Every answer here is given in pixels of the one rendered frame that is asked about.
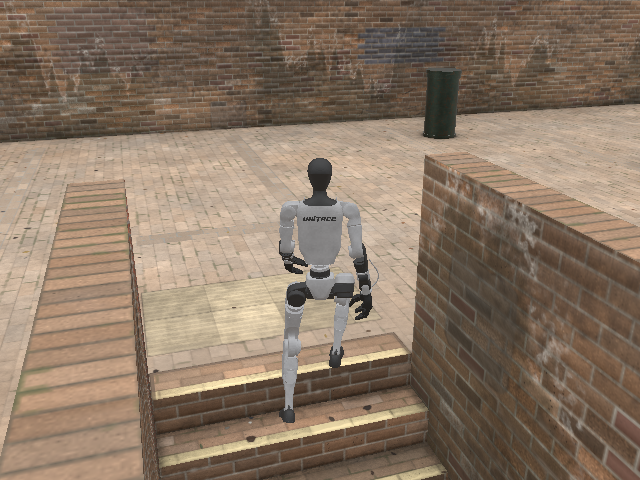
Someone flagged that stairs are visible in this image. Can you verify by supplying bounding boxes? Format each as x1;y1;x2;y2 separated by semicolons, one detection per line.
152;353;448;480

